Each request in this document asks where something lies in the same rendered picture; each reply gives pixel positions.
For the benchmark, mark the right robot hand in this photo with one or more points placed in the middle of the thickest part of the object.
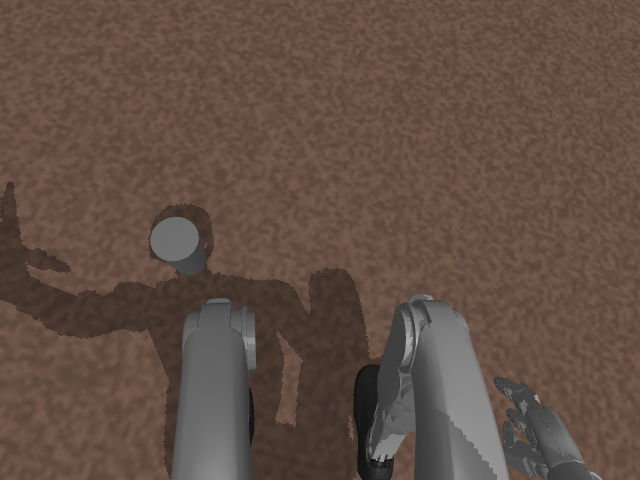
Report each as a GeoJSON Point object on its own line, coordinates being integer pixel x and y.
{"type": "Point", "coordinates": [543, 428]}

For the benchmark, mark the cup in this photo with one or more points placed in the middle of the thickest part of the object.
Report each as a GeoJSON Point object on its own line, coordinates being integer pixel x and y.
{"type": "Point", "coordinates": [177, 242]}

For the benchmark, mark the right robot foot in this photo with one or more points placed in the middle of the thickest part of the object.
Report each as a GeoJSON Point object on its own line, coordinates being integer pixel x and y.
{"type": "Point", "coordinates": [365, 402]}

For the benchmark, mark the right robot arm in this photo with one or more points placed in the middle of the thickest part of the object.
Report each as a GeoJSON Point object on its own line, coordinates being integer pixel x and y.
{"type": "Point", "coordinates": [572, 471]}

